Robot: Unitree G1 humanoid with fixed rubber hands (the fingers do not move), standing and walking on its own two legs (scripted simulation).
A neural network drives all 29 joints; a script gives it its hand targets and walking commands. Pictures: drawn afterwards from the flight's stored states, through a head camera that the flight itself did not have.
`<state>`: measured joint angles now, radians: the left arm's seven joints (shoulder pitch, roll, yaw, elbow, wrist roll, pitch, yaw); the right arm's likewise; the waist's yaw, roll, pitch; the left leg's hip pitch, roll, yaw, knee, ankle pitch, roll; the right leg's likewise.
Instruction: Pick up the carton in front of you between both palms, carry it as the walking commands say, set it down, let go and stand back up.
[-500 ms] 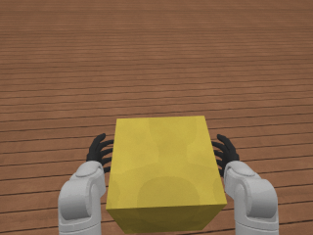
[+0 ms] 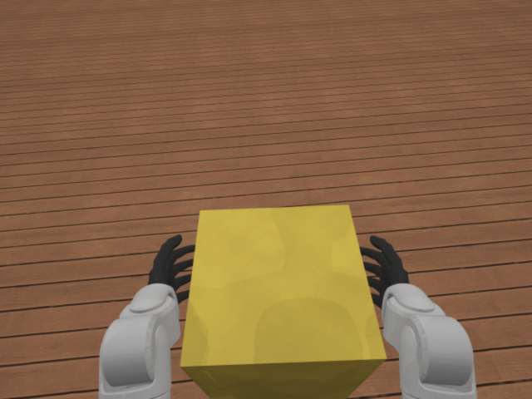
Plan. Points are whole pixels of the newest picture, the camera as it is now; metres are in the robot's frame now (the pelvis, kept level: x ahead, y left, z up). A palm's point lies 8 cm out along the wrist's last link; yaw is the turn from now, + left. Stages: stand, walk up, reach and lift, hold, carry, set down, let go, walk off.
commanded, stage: carry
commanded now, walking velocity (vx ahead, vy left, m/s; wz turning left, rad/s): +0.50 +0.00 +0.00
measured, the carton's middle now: (277, 310) +0.27 +0.00 +0.01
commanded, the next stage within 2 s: none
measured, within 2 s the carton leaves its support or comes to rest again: neither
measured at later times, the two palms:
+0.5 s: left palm (187, 136) +0.61 +0.17 +0.09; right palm (332, 132) +0.60 -0.13 +0.09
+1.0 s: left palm (213, 61) +0.95 +0.15 +0.10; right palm (321, 61) +0.94 -0.15 +0.09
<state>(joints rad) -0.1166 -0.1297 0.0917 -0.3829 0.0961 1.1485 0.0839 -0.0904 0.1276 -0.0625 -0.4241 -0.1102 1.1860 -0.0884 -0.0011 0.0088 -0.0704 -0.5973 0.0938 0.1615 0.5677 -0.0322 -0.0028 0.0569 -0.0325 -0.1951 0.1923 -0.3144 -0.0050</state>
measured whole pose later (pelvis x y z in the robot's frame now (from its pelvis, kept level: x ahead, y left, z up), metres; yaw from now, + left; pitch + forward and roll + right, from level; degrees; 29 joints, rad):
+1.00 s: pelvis +0.68 +0.00 +0.00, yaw +0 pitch +4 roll +1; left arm -0.14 -0.13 0.10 -0.40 0.09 1.17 0.09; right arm -0.12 0.13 -0.07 -0.44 -0.11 1.21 -0.09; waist 0.00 0.01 -0.07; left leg -0.61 0.10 0.15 0.60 -0.05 -0.01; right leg 0.03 -0.03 -0.20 0.19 -0.30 -0.01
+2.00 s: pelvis +0.99 +0.01 -0.01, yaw +1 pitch +4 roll -1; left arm -0.15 -0.13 0.12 -0.12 0.16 1.01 0.06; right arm -0.13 0.13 -0.10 -0.15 -0.16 1.04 -0.05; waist 0.01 0.01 -0.11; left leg -0.18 0.06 0.15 0.53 -0.42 0.00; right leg -0.33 -0.05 -0.18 0.57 -0.30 -0.02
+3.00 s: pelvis +0.94 +0.02 -0.01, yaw +1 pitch +2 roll +0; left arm -0.26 -0.15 0.21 0.20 0.26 0.72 0.02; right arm -0.24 0.15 -0.18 0.18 -0.25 0.75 -0.01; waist 0.00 0.00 -0.09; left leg -0.22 0.02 0.16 0.53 -0.34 0.04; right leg -0.35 -0.08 -0.17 0.51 -0.18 0.00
